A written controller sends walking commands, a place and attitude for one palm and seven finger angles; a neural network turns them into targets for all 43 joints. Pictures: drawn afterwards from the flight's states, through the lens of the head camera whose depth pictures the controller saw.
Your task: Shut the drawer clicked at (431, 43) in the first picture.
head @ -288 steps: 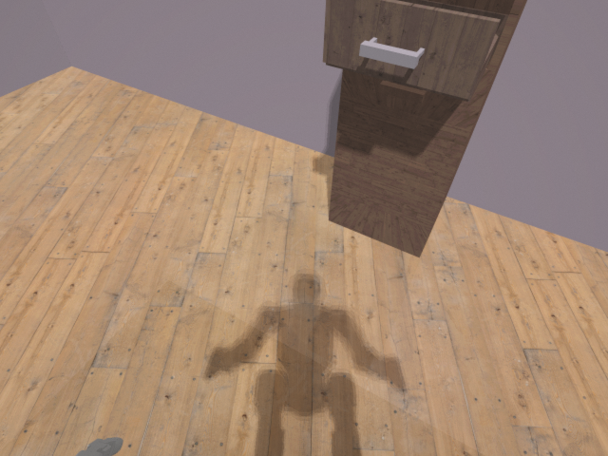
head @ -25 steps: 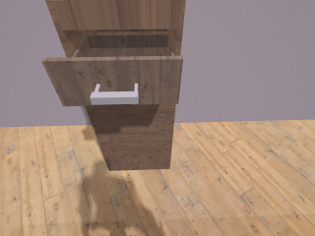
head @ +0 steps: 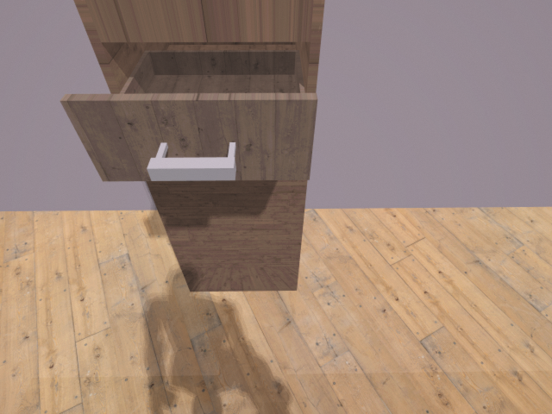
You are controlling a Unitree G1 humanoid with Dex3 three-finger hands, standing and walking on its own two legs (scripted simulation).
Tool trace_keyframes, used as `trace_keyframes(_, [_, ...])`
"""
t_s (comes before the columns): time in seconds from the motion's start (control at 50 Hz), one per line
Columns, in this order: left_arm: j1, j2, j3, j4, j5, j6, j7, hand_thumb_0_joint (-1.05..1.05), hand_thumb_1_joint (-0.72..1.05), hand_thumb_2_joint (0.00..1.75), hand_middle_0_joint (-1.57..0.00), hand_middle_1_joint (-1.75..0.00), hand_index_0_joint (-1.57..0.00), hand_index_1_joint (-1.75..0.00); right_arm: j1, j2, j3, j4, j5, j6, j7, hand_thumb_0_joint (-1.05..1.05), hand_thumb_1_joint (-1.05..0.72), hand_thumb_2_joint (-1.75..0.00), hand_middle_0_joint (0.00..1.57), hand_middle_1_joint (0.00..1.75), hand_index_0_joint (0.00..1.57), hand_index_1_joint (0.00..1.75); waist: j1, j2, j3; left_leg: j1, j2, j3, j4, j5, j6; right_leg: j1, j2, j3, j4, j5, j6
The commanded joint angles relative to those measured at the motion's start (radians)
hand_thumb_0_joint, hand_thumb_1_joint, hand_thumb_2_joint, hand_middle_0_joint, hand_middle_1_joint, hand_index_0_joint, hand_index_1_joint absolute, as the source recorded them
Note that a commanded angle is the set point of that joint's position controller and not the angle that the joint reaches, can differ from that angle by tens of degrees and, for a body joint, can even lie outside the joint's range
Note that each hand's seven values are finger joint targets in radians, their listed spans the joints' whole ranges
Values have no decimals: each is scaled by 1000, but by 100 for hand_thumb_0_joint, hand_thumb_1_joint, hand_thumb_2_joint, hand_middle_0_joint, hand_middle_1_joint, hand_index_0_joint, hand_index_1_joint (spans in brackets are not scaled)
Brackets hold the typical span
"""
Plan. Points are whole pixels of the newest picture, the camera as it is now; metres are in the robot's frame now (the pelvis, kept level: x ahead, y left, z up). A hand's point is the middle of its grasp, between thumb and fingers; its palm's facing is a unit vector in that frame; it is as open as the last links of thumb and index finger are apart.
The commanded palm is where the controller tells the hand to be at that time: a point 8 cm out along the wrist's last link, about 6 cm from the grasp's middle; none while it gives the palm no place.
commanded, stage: come to a stop and stand still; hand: left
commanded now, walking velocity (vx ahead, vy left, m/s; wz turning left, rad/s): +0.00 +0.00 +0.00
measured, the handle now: (195, 158) +0.47 +0.16 +0.13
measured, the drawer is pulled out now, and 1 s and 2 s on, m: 0.20 0.20 0.20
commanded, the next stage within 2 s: look again from close up in 0.42 s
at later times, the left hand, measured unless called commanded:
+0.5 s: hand out of the picture +0.00 +0.16 -0.18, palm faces +0.03 -0.98 -0.19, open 7.4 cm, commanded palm none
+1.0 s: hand out of the picture +0.00 +0.23 -0.19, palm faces -0.01 -0.98 -0.18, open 7.4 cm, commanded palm none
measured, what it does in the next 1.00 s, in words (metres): shifts its weight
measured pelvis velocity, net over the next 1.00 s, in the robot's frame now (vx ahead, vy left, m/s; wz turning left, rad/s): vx -0.02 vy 0.06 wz -0.02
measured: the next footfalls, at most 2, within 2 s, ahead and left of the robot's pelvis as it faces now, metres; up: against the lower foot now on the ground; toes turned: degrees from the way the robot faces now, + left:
right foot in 2.00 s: +0.13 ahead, -0.18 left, +0.00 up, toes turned -6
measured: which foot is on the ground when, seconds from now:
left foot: down 0.00-1.00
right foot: down 0.00-1.00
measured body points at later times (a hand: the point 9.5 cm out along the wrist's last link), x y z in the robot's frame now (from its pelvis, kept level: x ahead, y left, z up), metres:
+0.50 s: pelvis +0.02 +0.00 +0.00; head +0.03 -0.01 +0.45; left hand +0.00 +0.21 -0.16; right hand +0.01 -0.21 -0.17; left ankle +0.02 +0.13 -0.74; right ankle -0.05 -0.07 -0.74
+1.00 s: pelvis -0.02 +0.06 -0.01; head -0.02 +0.08 +0.44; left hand +0.00 +0.29 -0.17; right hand +0.00 -0.17 -0.15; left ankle +0.03 +0.12 -0.74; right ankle -0.05 -0.07 -0.74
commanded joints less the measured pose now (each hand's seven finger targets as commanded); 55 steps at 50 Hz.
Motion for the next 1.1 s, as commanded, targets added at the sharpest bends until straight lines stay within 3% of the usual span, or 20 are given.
trace_keyframes(0.0, [91, 89, 14, -21, 2, -8, 6, 0, 90, 90, -20, -30, -20, -30, 73, -72, -11, -9, 5, -8, -3, 0, -90, -90, 20, 30, 20, 30, 0, -26, 83, 62, 83, -88, -32, 100, 23, -158, -159, 141, -110, 207, 45])
trace_keyframes(0.24, [92, 110, 21, -26, 3, -6, 11, 0, 90, 90, -20, -30, -20, -30, 51, -86, -11, -16, 5, -11, -9, 0, -90, -90, 20, 30, 20, 30, 6, -34, 43, 79, 83, -69, -2, 173, 21, -82, -168, 129, -75, 443, 74])
trace_keyframes(0.48, [73, 122, 22, -31, 2, -3, 9, 0, 90, 90, -20, -30, -20, -30, 46, -96, -9, -13, 4, -10, -10, 0, -90, -90, 20, 30, 20, 30, 6, -11, 58, 97, 91, -73, -17, 181, 22, -86, -162, 127, -82, 391, 64])
trace_keyframes(0.5, [133, 154, 24, -28, 29, -45, 42, 0, 90, 90, -20, -30, -20, -30, -48, -124, -5, -111, 7, -35, 4, 0, -90, -90, 20, 30, 20, 30, 34, -49, 85, -31, 66, -9, 272, 185, 5, -129, -225, 197, -59, 963, 140])
trace_keyframes(0.52, [135, 199, 35, -52, 26, -57, 40, 0, 90, 90, -20, -30, -20, -30, -65, -102, -2, -170, 3, -26, 12, 0, -90, -90, 20, 30, 20, 30, 8, -85, 68, -156, -5, 2, 292, -107, 12, 20, -269, 197, 18, 1327, 128])
trace_keyframes(0.54, [120, 191, 34, -78, 22, -57, 34, 0, 90, 90, -20, -30, -20, -30, 2, -67, -10, -157, -1, -26, 7, 0, -90, -90, 20, 30, 20, 30, -14, -103, -25, -138, -20, -12, 250, -181, 43, 93, -277, 173, 95, 1428, 99])
trace_keyframes(0.56, [102, 182, 25, -87, 15, -54, 31, 0, 90, 90, -20, -30, -20, -30, 48, -77, -11, -151, -1, -31, 5, 0, -90, -90, 20, 30, 20, 30, -27, -109, -110, -105, -19, -16, 208, -149, 47, 120, -247, 135, 137, 1340, 48])
trace_keyframes(0.58, [77, 180, 24, -106, 10, -54, 27, 0, 90, 90, -20, -30, -20, -30, 64, -82, -12, -151, 2, -33, 6, 0, -90, -90, 20, 30, 20, 30, -34, -143, -149, -71, -22, -24, 159, -88, 44, 134, -225, 119, 155, 1242, 16])
trace_keyframes(0.6, [56, 175, 25, -122, 6, -52, 23, 0, 90, 90, -20, -30, -20, -30, 81, -95, -14, -147, 3, -34, 7, 0, -90, -90, 20, 30, 20, 30, -41, -134, -181, -7, -11, -44, 114, 21, 49, 109, -204, 119, 175, 1074, 6])
trace_keyframes(0.64, [45, 147, 18, -139, 1, -33, 15, 0, 90, 90, -20, -30, -20, -30, 67, -122, -14, -153, 0, -33, 4, 0, -90, -90, 20, 30, 20, 30, -19, -36, -110, 38, 58, -104, 121, 233, 68, -41, -156, 117, 129, 606, 15])
trace_keyframes(0.66, [54, 135, 20, -141, 7, -23, 14, 0, 90, 90, -20, -30, -20, -30, 45, -126, -12, -165, 0, -30, 3, 0, -90, -90, 20, 30, 20, 30, -1, -17, -29, -2, 78, -127, 107, 225, 73, -97, -140, 121, 73, 405, 16])
trace_keyframes(0.68, [64, 133, 18, -140, 12, -17, 12, 0, 90, 90, -20, -30, -20, -30, 30, -129, -9, -168, -1, -27, 4, 0, -90, -90, 20, 30, 20, 30, 5, 3, 53, -40, 79, -134, 91, 163, 71, -147, -132, 131, 40, 282, 10])
trace_keyframes(0.72, [71, 141, 13, -130, 15, -12, 7, 0, 90, 90, -20, -30, -20, -30, 24, -118, -1, -165, -3, -28, 9, 0, -90, -90, 20, 30, 20, 30, 13, 75, 111, -77, 65, -161, 57, 143, 76, -164, -122, 132, 26, 187, 4])
trace_keyframes(0.78, [59, 148, 9, -140, 12, -2, 0, 0, 90, 90, -20, -30, -20, -30, 32, -145, -7, -175, -6, -23, 12, 0, -90, -90, 20, 30, 20, 30, 9, 18, 128, -111, 69, -198, -9, -71, 80, -192, -104, 127, 11, -22, 3])
trace_keyframes(0.9, [56, 156, 12, -162, 17, 10, -10, 0, 90, 90, -20, -30, -20, -30, 31, -187, -17, -194, -9, -25, 16, 0, -90, -90, 20, 30, 20, 30, 19, 26, 85, -151, 105, -284, -136, -284, 99, -155, -92, 75, 61, -41, 20])
trace_keyframes(0.94, [64, 157, 11, -161, 19, 9, -11, 0, 90, 90, -20, -30, -20, -30, 28, -193, -18, -194, -8, -29, 16, 0, -90, -90, 20, 30, 20, 30, 22, 35, 47, -124, 110, -294, -147, -261, 105, -144, -95, 70, 66, -25, 22])
trace_keyframes(1.06, [84, 154, 10, -140, 19, 9, -14, 0, 90, 90, -20, -30, -20, -30, 31, -196, -20, -177, -3, -33, 14, 0, -90, -90, 20, 30, 20, 30, 23, 28, 13, -77, 118, -306, -180, -257, 102, -157, -102, 66, 54, -14, 28])
trace_keyframes(1.08, [95, 143, 7, -130, 19, 11, -15, 0, 90, 90, -20, -30, -20, -30, 40, -186, -18, -168, -3, -29, 15, 0, -90, -90, 20, 30, 20, 30, 18, 25, 9, -72, 123, -313, -192, -305, 100, -158, -97, 54, 60, -43, 32])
